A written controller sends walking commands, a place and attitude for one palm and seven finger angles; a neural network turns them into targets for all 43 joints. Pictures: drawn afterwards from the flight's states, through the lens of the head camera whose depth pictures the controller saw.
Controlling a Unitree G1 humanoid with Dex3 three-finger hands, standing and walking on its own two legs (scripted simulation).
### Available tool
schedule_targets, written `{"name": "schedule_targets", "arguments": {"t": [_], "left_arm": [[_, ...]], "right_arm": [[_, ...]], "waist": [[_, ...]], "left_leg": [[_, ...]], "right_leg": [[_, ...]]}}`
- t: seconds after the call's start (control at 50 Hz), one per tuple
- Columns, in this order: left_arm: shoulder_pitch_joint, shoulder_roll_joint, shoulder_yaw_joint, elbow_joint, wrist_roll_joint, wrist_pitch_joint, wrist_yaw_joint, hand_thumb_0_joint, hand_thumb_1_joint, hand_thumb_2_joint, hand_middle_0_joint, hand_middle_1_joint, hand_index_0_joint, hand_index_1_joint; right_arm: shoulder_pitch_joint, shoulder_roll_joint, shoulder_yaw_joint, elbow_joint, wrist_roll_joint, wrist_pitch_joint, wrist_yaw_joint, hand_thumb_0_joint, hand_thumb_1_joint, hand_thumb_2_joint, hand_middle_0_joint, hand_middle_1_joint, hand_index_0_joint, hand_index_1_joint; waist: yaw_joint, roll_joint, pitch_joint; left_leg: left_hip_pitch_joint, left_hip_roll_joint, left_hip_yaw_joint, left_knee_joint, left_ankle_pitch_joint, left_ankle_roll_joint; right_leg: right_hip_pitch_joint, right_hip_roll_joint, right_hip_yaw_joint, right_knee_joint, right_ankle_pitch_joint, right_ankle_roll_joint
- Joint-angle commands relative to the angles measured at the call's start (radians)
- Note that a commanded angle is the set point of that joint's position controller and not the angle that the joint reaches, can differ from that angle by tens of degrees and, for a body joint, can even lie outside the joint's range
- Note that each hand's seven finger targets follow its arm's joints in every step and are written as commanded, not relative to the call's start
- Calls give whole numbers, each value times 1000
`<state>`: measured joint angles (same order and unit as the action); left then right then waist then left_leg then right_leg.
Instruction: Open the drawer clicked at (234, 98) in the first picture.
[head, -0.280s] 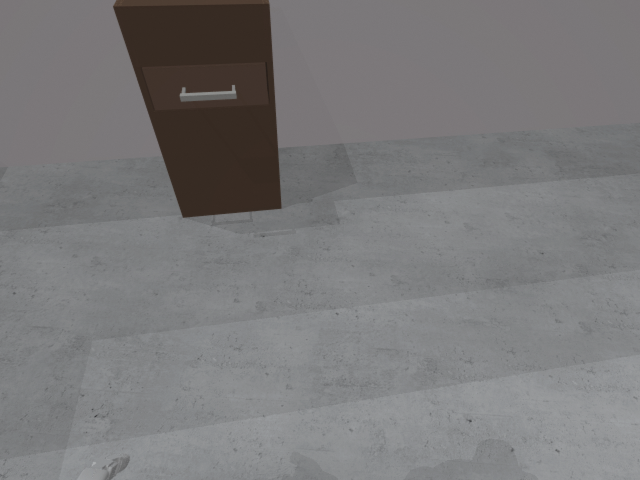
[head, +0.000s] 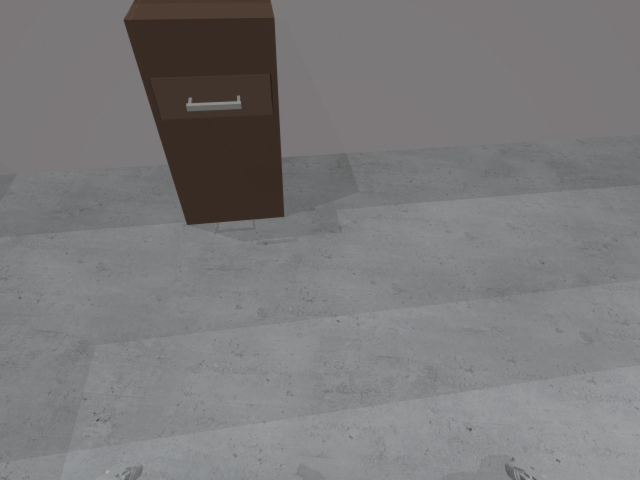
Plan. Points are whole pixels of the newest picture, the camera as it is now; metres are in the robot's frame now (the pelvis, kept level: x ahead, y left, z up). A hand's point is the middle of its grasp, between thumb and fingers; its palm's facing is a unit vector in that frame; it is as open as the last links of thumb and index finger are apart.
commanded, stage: stand and wait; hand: left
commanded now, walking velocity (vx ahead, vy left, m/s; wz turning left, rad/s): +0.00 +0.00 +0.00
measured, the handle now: (214, 102) +1.25 +0.44 -0.18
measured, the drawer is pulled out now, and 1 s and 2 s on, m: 0.00 0.00 0.00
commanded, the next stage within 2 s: look at it before walking up in 0.56 s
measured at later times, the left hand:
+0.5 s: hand out of the picture +0.05 +0.23 -0.15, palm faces -0.02 -0.94 -0.33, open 7.4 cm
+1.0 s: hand out of the picture +0.05 +0.23 -0.15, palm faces -0.02 -0.95 -0.32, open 7.4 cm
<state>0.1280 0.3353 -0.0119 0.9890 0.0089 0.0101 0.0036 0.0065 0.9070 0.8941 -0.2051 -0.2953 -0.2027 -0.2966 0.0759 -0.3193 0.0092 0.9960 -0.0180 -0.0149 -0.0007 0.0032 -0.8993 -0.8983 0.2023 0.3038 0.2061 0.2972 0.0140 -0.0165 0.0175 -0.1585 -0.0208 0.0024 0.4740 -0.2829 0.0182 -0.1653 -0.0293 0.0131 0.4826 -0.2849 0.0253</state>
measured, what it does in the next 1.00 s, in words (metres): stands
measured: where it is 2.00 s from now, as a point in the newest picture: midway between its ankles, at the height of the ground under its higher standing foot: outside the picture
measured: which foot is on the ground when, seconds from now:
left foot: down 0.00-1.00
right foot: down 0.00-1.00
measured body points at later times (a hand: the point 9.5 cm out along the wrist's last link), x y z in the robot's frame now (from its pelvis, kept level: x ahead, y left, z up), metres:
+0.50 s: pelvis -0.02 -0.01 +0.01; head -0.02 -0.01 +0.45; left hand +0.05 +0.28 -0.13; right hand +0.06 -0.31 -0.13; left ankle -0.02 +0.11 -0.74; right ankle -0.01 -0.14 -0.74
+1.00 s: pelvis -0.02 -0.02 +0.01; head -0.02 -0.01 +0.46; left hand +0.05 +0.28 -0.13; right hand +0.05 -0.31 -0.12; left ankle -0.02 +0.11 -0.74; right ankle -0.01 -0.14 -0.74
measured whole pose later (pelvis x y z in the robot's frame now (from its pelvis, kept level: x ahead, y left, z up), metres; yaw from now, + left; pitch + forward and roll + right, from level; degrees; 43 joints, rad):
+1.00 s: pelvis -0.02 -0.02 +0.01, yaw +0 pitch -2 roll +0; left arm 0.14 0.34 -0.01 1.08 0.01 0.00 0.00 0.01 0.91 0.89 -0.20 -0.30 -0.20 -0.30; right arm 0.12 -0.33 0.01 1.12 -0.01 -0.01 0.00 0.00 -0.90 -0.90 0.20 0.30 0.20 0.30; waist 0.01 -0.01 0.04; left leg -0.15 0.01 -0.01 0.38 -0.20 -0.01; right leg -0.15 0.00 0.00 0.39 -0.20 0.00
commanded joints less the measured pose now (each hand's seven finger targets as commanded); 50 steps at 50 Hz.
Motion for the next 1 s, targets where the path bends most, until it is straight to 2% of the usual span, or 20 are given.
{"name": "schedule_targets", "arguments": {"t": [0.0,0.24,0.62,0.74,0.92,0.98], "left_arm": [[-44,205,50,-57,4,-24,12,0,900,900,-200,-300,-200,-300],[-32,209,47,-5,0,-30,9,0,900,900,-200,-300,-200,-300],[-40,211,45,25,2,-32,8,0,900,900,-200,-300,-200,-300],[-39,210,45,25,2,-35,7,0,900,900,-200,-300,-200,-300],[-33,210,44,31,2,-34,7,0,900,900,-200,-300,-200,-300],[-33,212,44,33,2,-36,7,0,900,900,-200,-300,-200,-300]], "right_arm": [[-49,-221,-56,-57,4,-17,-15,0,-900,-900,200,300,200,300],[-31,-222,-48,0,8,-18,-13,0,-900,-900,200,300,200,300],[-11,-222,-44,48,9,-15,-9,0,-900,-900,200,300,200,300],[-5,-221,-43,50,9,-17,-9,0,-900,-900,200,300,200,300],[-11,-221,-43,54,10,-16,-9,0,-900,-900,200,300,200,300],[-6,-223,-43,55,10,-17,-10,0,-900,-900,200,300,200,300]], "waist": [[-12,20,-63],[-10,18,-67],[-11,16,-17],[-13,0,-41],[-11,27,-34],[-14,10,-49]], "left_leg": [[17,124,-93,-92,275,30],[19,127,-100,-122,214,22],[-4,128,-108,-158,133,12],[10,131,-108,-152,164,12],[10,134,-109,-159,163,11],[21,134,-109,-155,183,9]], "right_leg": [[7,-79,60,-73,224,-50],[29,-90,80,-117,197,-54],[-8,-88,103,-169,87,-56],[3,-91,102,-169,117,-56],[2,-88,99,-171,126,-55],[12,-90,102,-170,149,-56]]}}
